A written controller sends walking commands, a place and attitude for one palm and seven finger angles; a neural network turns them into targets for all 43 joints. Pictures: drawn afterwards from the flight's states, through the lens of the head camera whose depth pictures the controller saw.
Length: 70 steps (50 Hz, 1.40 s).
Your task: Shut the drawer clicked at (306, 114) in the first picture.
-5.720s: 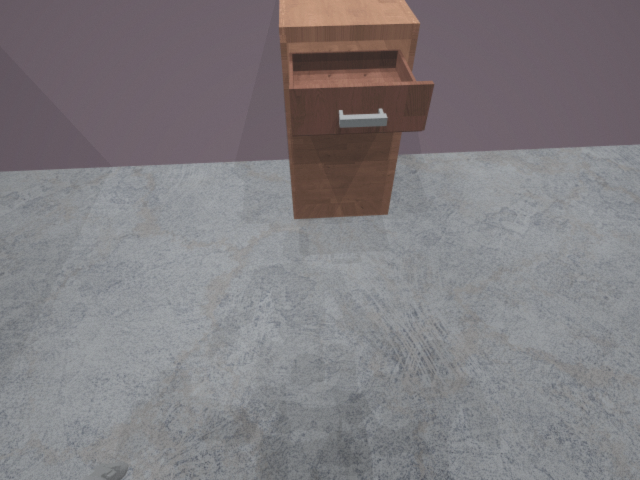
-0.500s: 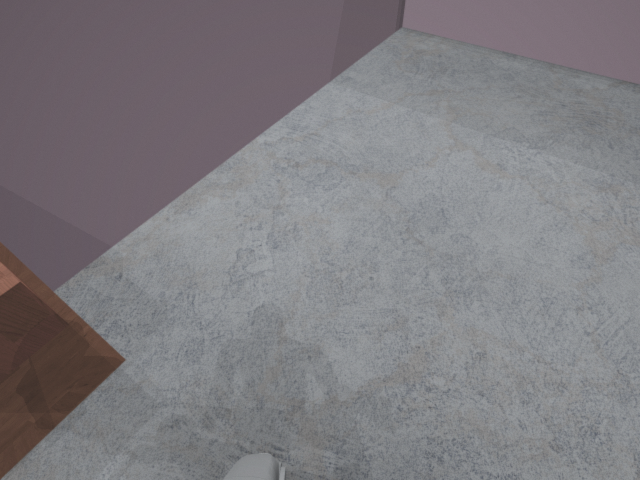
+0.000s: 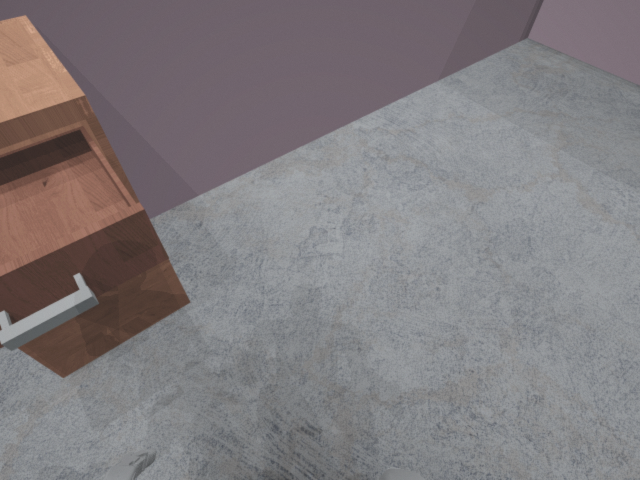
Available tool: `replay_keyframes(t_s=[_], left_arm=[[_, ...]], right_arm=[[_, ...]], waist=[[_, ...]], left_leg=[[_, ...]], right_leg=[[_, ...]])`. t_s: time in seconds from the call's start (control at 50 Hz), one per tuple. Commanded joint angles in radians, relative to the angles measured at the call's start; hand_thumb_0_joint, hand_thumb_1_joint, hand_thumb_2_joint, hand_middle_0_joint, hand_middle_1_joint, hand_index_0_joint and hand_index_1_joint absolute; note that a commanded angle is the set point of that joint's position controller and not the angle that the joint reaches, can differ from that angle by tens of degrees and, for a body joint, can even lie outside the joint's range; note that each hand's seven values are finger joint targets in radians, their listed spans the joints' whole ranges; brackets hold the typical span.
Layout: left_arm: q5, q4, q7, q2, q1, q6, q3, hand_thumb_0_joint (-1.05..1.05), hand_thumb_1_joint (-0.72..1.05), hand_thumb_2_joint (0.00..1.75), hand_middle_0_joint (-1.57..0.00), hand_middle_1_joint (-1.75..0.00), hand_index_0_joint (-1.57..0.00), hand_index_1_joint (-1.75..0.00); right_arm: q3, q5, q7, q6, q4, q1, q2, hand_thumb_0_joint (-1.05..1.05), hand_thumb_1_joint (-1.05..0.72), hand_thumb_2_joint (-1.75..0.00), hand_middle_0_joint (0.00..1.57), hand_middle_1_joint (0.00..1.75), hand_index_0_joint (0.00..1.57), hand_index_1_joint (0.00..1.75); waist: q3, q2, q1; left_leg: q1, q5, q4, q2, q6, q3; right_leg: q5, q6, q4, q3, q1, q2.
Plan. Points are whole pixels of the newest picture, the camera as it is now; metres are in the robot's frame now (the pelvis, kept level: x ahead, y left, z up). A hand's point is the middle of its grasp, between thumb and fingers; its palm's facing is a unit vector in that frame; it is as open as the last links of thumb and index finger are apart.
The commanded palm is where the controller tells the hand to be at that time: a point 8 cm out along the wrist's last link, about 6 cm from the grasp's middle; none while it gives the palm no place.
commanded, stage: turn to face it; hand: left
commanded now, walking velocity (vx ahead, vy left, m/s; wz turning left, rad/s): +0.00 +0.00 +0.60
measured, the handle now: (46, 307) +0.35 +0.44 -0.07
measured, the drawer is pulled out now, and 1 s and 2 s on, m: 0.30 0.30 0.30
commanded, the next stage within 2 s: take the last steps up to it in 1.08 s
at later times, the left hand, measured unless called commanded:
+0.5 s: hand out of the picture -0.05 +0.19 -0.16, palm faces +0.36 -0.90 -0.26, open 7.4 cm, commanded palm none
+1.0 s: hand out of the picture -0.07 +0.21 -0.15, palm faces +0.55 -0.78 -0.28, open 7.4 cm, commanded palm none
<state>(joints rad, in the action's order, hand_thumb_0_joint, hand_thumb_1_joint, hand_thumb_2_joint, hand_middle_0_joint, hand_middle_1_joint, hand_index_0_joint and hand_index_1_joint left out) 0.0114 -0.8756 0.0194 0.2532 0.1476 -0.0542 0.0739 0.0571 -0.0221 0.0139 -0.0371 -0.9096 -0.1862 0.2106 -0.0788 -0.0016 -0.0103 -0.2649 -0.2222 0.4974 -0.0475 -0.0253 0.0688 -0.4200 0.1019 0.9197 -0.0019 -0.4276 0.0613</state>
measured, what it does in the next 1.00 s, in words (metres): steps on the spot, turning left: right foot, then left foot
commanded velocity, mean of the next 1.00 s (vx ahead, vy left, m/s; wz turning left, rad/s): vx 0.00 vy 0.00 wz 0.49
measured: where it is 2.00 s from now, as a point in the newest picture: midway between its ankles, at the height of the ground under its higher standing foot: outside the picture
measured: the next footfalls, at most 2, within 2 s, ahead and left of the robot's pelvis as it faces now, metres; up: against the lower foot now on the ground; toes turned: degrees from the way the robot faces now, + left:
right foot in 0.10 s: +0.05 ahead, -0.14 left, +0.00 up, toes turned +3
left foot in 0.56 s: -0.04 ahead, +0.12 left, +0.00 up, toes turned +27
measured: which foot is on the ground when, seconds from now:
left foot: down 0.00-0.12, up 0.14-0.54, down 0.56-1.00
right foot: up 0.00-0.08, down 0.10-0.56, up 0.58-1.00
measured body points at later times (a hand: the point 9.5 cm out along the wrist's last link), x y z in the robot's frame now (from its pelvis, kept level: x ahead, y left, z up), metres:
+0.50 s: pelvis -0.03 -0.02 +0.00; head +0.01 -0.01 +0.45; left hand -0.07 +0.24 -0.14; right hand +0.14 -0.25 -0.14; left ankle -0.08 +0.11 -0.70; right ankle +0.01 -0.14 -0.74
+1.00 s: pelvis -0.05 -0.02 +0.00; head -0.03 -0.02 +0.45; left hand -0.10 +0.25 -0.13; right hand +0.14 -0.18 -0.16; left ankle -0.08 +0.10 -0.74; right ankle +0.02 -0.11 -0.73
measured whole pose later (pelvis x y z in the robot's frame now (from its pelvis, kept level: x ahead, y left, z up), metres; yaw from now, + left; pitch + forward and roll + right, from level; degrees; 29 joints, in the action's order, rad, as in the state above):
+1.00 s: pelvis -0.05 -0.02 +0.00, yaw +33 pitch -2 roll +0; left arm 0.01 -0.89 0.03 0.21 0.18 -0.04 0.05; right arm 0.05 -0.02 0.01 -0.05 -0.93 -0.20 0.20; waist -0.06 -0.03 -0.01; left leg -0.28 -0.21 0.52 -0.06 -0.02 0.08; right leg -0.35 0.07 0.67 0.03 -0.29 0.03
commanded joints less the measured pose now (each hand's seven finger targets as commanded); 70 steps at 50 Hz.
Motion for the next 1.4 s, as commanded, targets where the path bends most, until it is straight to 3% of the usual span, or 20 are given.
replay_keyframes(t_s=[0.0,0.06,0.08,0.1,0.2,0.4,0.48,0.5,0.54,0.56,0.62,0.68,0.84,0.96,0.98,1.0,1.02,1.12,1.3,1.38], left_arm=[[-0.008,0.090,0.006,0.065,0.019,0.034,0.014,0.00,0.90,0.90,-0.20,-0.30,-0.20,-0.30],[-0.006,0.073,0.013,0.107,0.118,0.054,0.025,0.00,0.90,0.90,-0.20,-0.30,-0.20,-0.30],[0.010,0.074,0.022,0.193,0.141,0.064,0.043,0.00,0.90,0.90,-0.20,-0.30,-0.20,-0.30],[0.013,0.093,0.019,0.245,0.127,0.056,0.042,0.00,0.90,0.90,-0.20,-0.30,-0.20,-0.30],[0.006,0.117,0.016,0.108,-0.013,0.067,0.009,0.00,0.90,0.90,-0.20,-0.30,-0.20,-0.30],[0.019,0.041,0.013,0.178,0.148,0.055,0.030,0.00,0.90,0.90,-0.20,-0.30,-0.20,-0.30],[0.016,0.022,0.010,0.188,0.143,0.043,0.040,0.00,0.90,0.90,-0.20,-0.30,-0.20,-0.30],[0.007,0.024,0.005,0.178,0.144,0.037,0.039,0.00,0.90,0.90,-0.20,-0.30,-0.20,-0.30],[0.004,0.096,-0.004,0.072,0.085,0.029,0.011,0.00,0.90,0.90,-0.20,-0.30,-0.20,-0.30],[0.013,0.108,0.007,0.095,0.021,0.017,0.007,0.00,0.90,0.90,-0.20,-0.30,-0.20,-0.30],[0.007,0.044,-0.004,0.091,0.039,0.021,0.018,0.00,0.90,0.90,-0.20,-0.30,-0.20,-0.30],[0.005,0.014,-0.006,0.098,0.095,0.019,0.017,0.00,0.90,0.90,-0.20,-0.30,-0.20,-0.30],[0.001,0.044,0.004,0.068,0.031,0.020,0.006,0.00,0.90,0.90,-0.20,-0.30,-0.20,-0.30],[-0.004,0.018,0.016,0.062,0.139,0.046,0.002,0.00,0.90,0.90,-0.20,-0.30,-0.20,-0.30],[0.002,0.014,0.021,0.091,0.163,0.058,0.009,0.00,0.90,0.90,-0.20,-0.30,-0.20,-0.30],[0.017,0.013,0.026,0.174,0.175,0.066,0.024,0.00,0.90,0.90,-0.20,-0.30,-0.20,-0.30],[0.012,0.032,0.021,0.196,0.166,0.063,0.026,0.00,0.90,0.90,-0.20,-0.30,-0.20,-0.30],[0.008,0.045,0.020,0.094,0.041,0.068,0.007,0.00,0.90,0.90,-0.20,-0.30,-0.20,-0.30],[0.023,-0.089,0.003,0.102,0.230,0.079,0.006,0.00,0.90,0.90,-0.20,-0.30,-0.20,-0.30],[0.005,-0.138,-0.005,0.073,0.196,0.073,-0.002,0.00,0.90,0.90,-0.20,-0.30,-0.20,-0.30]], right_arm=[[0.070,-0.005,-0.018,0.013,0.076,-0.004,0.227,0.00,-0.90,-0.90,0.20,0.30,0.20,0.30],[0.068,0.009,-0.012,0.011,0.089,0.021,0.195,0.00,-0.90,-0.90,0.20,0.30,0.20,0.30],[0.059,0.019,-0.006,0.013,0.100,-0.012,0.120,0.00,-0.90,-0.90,0.20,0.30,0.20,0.30],[0.059,0.008,-0.006,0.013,0.124,-0.006,0.122,0.00,-0.90,-0.90,0.20,0.30,0.20,0.30],[0.060,-0.003,0.019,-0.020,0.040,-0.042,0.122,0.00,-0.90,-0.90,0.20,0.30,0.20,0.30],[0.032,0.009,0.023,-0.012,0.070,0.102,0.092,0.00,-0.90,-0.90,0.20,0.30,0.20,0.30],[0.029,0.011,0.016,0.006,0.068,0.039,0.103,0.00,-0.90,-0.90,0.20,0.30,0.20,0.30],[0.036,0.008,0.015,0.013,0.056,-0.007,0.136,0.00,-0.90,-0.90,0.20,0.30,0.20,0.30],[0.083,0.005,0.003,0.021,0.042,-0.130,0.335,0.00,-0.90,-0.90,0.20,0.30,0.20,0.30],[0.078,0.005,-0.005,0.020,0.017,-0.180,0.330,0.00,-0.90,-0.90,0.20,0.30,0.20,0.30],[0.047,0.002,-0.025,0.024,0.055,-0.003,0.233,0.00,-0.90,-0.90,0.20,0.30,0.20,0.30],[0.037,0.007,-0.024,0.031,0.070,0.029,0.208,0.00,-0.90,-0.90,0.20,0.30,0.20,0.30],[0.046,-0.001,-0.022,0.016,0.053,-0.018,0.202,0.00,-0.90,-0.90,0.20,0.30,0.20,0.30],[0.044,0.006,-0.019,0.013,0.050,0.005,0.173,0.00,-0.90,-0.90,0.20,0.30,0.20,0.30],[0.040,0.014,-0.015,0.016,0.048,-0.003,0.135,0.00,-0.90,-0.90,0.20,0.30,0.20,0.30],[0.028,0.022,-0.010,0.018,0.066,-0.014,0.069,0.00,-0.90,-0.90,0.20,0.30,0.20,0.30],[0.040,0.009,-0.013,0.005,0.073,0.004,0.104,0.00,-0.90,-0.90,0.20,0.30,0.20,0.30],[0.043,0.001,0.002,-0.019,-0.014,-0.058,0.089,0.00,-0.90,-0.90,0.20,0.30,0.20,0.30],[0.016,-0.005,0.003,0.020,-0.037,-0.008,0.031,0.00,-0.90,-0.90,0.20,0.30,0.20,0.30],[-0.002,-0.001,-0.015,0.054,-0.122,-0.183,0.011,0.00,-0.90,-0.90,0.20,0.30,0.20,0.30]], waist=[[0.129,-0.153,-0.005],[0.150,-0.065,0.052],[0.174,0.195,0.055],[0.143,0.289,0.057],[0.015,0.164,-0.020],[0.083,0.218,0.064],[0.142,0.202,0.030],[0.163,0.131,0.002],[0.178,-0.330,-0.076],[0.184,-0.232,-0.096],[0.082,-0.187,-0.014],[0.101,-0.159,0.009],[0.086,-0.138,-0.020],[0.130,-0.089,0.035],[0.136,0.008,0.049],[0.122,0.247,0.045],[0.107,0.241,0.058],[0.026,0.143,-0.008],[0.027,0.198,0.075],[0.068,0.132,-0.008]], left_leg=[[0.054,0.359,-0.104,0.245,-0.146,0.322],[-0.125,0.214,0.014,0.160,-0.063,0.295],[-0.318,-0.087,0.213,0.037,0.020,0.137],[-0.363,-0.372,0.439,-0.025,0.067,0.000],[-0.313,-0.132,0.748,0.079,0.093,-0.033],[-0.205,-0.225,0.364,0.081,0.100,-0.151],[-0.022,-0.117,0.078,0.059,0.073,-0.192],[0.111,0.017,-0.055,0.071,0.059,-0.174],[0.310,0.572,-0.147,0.477,-0.159,0.334],[0.267,0.527,-0.129,0.489,-0.200,0.324],[0.129,0.431,-0.140,0.314,-0.135,0.156],[0.121,0.441,-0.152,0.265,-0.120,0.094],[0.107,0.273,-0.173,0.274,-0.157,0.231],[-0.031,0.276,-0.063,0.215,-0.106,0.250],[-0.123,0.148,0.025,0.155,-0.051,0.197],[-0.276,-0.154,0.213,0.001,0.031,0.018],[-0.254,-0.347,0.410,-0.001,0.045,0.010],[-0.236,-0.146,0.696,0.059,0.066,-0.016],[-0.116,-0.246,0.232,0.082,0.045,-0.137],[0.203,-0.102,-0.120,0.064,0.023,-0.183]], right_leg=[[-0.009,-0.021,-0.192,0.005,0.086,-0.039],[0.200,-0.037,-0.536,-0.018,0.365,-0.005],[0.182,-0.110,-0.658,-0.252,0.520,0.244],[0.236,-0.225,-0.674,-0.378,0.402,0.444],[0.303,-0.193,-0.635,-0.043,0.198,0.253],[0.515,-0.225,-0.551,0.069,0.344,0.311],[0.548,-0.169,-0.407,0.140,0.318,0.309],[0.478,-0.123,-0.306,0.171,0.233,0.291],[-0.281,0.001,0.090,0.170,-0.193,0.087],[-0.256,-0.015,0.200,0.063,-0.191,0.089],[-0.028,-0.013,0.263,0.016,-0.170,0.079],[0.031,-0.004,0.209,0.024,-0.100,0.058],[-0.016,-0.016,-0.027,0.020,-0.027,0.005],[0.181,-0.043,-0.448,0.035,0.287,-0.036],[0.222,-0.059,-0.578,-0.045,0.391,0.047],[0.274,-0.152,-0.652,-0.300,0.438,0.290],[0.278,-0.259,-0.683,-0.364,0.290,0.412],[0.248,-0.221,-0.660,-0.094,0.166,0.228],[-0.102,-0.247,-0.759,-0.137,0.256,0.223],[-0.132,-0.192,-0.633,-0.050,0.121,0.136]])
